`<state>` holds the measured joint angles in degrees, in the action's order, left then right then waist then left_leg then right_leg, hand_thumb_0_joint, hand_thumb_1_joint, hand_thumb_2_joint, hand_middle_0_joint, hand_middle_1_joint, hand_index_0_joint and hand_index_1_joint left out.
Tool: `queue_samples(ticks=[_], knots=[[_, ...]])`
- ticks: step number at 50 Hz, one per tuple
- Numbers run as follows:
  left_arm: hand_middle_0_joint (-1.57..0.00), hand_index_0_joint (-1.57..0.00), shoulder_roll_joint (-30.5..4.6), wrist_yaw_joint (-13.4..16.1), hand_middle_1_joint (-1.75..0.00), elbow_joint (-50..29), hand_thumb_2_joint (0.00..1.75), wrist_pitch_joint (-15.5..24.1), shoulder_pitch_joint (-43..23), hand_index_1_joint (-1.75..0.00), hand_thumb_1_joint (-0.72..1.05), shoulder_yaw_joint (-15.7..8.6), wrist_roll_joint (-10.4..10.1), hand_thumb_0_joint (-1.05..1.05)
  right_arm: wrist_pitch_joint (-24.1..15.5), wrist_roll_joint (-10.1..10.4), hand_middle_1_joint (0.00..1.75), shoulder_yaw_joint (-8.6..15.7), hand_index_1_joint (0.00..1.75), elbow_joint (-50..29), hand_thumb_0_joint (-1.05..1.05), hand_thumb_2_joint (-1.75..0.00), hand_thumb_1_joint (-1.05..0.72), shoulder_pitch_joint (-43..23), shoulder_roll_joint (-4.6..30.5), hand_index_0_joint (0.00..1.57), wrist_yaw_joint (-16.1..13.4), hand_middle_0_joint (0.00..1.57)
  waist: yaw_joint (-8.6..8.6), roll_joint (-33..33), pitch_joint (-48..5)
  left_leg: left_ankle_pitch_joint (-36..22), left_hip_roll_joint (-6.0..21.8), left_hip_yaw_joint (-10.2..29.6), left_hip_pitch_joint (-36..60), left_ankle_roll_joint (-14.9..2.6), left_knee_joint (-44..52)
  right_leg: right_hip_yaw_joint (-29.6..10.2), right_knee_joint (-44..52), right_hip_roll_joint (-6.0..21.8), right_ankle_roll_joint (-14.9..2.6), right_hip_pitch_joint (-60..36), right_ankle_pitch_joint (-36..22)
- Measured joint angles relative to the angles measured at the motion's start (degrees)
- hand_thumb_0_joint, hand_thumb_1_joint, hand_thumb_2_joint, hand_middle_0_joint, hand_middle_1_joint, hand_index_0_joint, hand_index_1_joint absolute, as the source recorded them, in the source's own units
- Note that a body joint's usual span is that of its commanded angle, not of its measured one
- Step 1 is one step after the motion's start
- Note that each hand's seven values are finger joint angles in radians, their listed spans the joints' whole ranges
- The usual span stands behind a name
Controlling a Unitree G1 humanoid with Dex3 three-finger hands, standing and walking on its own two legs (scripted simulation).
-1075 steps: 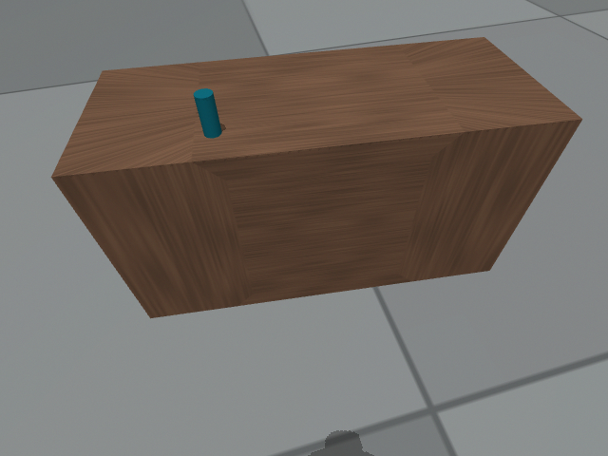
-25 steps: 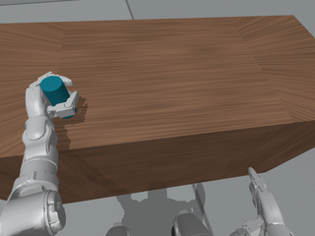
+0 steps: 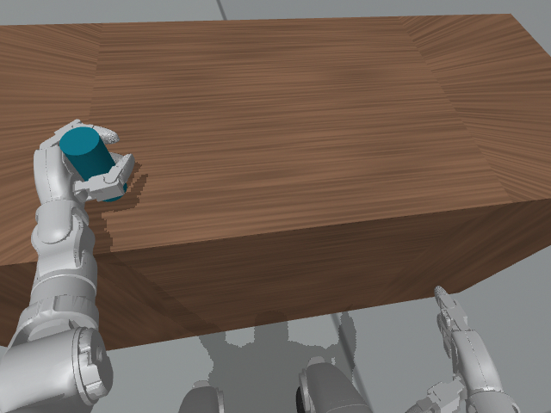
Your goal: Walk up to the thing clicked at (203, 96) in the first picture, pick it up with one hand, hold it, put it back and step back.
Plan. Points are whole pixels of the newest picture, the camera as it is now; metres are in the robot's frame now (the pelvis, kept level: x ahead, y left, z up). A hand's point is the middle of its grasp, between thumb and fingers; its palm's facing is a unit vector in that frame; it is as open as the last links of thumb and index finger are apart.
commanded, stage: open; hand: left
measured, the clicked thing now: (97, 167) +0.47 +0.21 +0.06
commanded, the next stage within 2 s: withdraw in 0.32 s
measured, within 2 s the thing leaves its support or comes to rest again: neither
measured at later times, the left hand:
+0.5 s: hand (107, 166) +0.47 +0.20 +0.05, palm faces +0.16 -0.99 +0.01, open 15.2 cm
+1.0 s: hand out of the picture +0.45 +0.30 +0.13, palm faces +0.24 -0.95 -0.18, open 17.4 cm
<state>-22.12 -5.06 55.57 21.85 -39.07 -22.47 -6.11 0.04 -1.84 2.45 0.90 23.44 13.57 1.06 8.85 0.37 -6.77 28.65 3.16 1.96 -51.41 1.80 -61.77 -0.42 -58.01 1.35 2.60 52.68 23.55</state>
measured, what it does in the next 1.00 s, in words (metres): stands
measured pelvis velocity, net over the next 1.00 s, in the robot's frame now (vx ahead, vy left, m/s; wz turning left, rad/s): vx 0.02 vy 0.01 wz -0.01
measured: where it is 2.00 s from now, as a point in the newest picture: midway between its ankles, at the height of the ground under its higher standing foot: outside the picture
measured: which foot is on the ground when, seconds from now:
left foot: down 0.00-1.00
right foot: down 0.00-1.00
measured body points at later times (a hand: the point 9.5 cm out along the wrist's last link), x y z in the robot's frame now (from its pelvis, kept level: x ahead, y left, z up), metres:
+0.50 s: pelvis +0.00 +0.00 +0.00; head +0.11 +0.03 +0.44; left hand +0.46 +0.25 +0.06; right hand +0.16 -0.26 -0.01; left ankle +0.01 +0.13 -0.66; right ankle +0.04 -0.15 -0.66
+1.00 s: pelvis +0.02 +0.01 +0.03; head +0.08 +0.01 +0.48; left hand +0.43 +0.35 +0.14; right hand +0.16 -0.26 -0.02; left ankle +0.01 +0.13 -0.66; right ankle +0.04 -0.15 -0.66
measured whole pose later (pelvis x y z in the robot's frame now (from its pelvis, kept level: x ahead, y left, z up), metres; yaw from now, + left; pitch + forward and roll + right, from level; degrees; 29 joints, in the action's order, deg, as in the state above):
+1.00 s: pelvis +0.02 +0.01 +0.03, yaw +0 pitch +13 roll -1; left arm -33.6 -10.5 53.7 5.1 -36.2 -24.2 -3.6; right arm 3.3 2.5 3.5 11.7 21.8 14.8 -0.2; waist 4.4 -1.3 -6.8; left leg 26.2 2.7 0.4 -39.0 1.1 -51.9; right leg -1.4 -48.4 1.9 3.3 40.6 21.1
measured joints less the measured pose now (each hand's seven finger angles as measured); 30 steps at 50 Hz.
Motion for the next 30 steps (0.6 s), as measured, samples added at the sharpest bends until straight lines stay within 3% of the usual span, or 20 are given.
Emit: queue_samples(ticks=[5,12,23,30], knots=[[-0.93,-0.97,-0.4,-0.1,-0.93,0.7,0.75,0.1,-0.6,-0.91,0.00,-0.2,0.4,-0.01,0.3,0.0,0.05,0.1,0.05,-0.5,-0.01,-0.05,0.51,0.3,0.1,0.06,-0.1,0.06,0.24,0.1,0.1,-0.1,-0.1,-0.1,-0.4,-0.03,-0.3,-0.1,-0.4,0.0,0.01,0.5,0.0],[-0.74,-0.76,-0.6,0.1,-0.66,0.9,0.48,0.1,-1.0,-0.64,-0.17,-0.2,0.4,-0.01,0.6,0.0,0.05,0.1,0.05,-1.0,-0.01,-0.05,0.51,0.6,0.3,0.06,-0.3,0.06,0.41,0.2,0.2,-0.1,-0.1,-0.1,-1.0,-0.03,-0.6,-0.2,-0.7,0.0,0.02,1.1,-0.1],[-0.41,-0.42,-0.2,0.3,-0.33,-0.1,0.23,-0.4,-0.1,-0.32,-0.38,0.1,0.2,-0.01,0.7,0.3,0.05,0.0,0.05,-1.2,-0.01,-0.06,0.51,0.6,0.2,0.06,-0.5,0.06,0.24,0.2,-0.1,0.4,-0.1,-0.2,-0.5,-0.13,-0.6,-0.2,-0.7,0.0,0.13,0.7,0.4],[-0.19,-0.20,-1.0,-0.2,-0.16,-2.5,0.13,-1.7,0.9,-0.15,-0.46,-1.4,0.3,-0.01,1.7,0.6,0.05,1.0,0.05,-2.2,-0.01,-0.06,0.52,0.7,1.2,0.06,-0.7,0.06,0.20,0.3,-0.1,0.7,0.1,-0.5,0.8,-0.13,0.1,-0.5,0.0,-0.1,0.19,-0.5,0.6]])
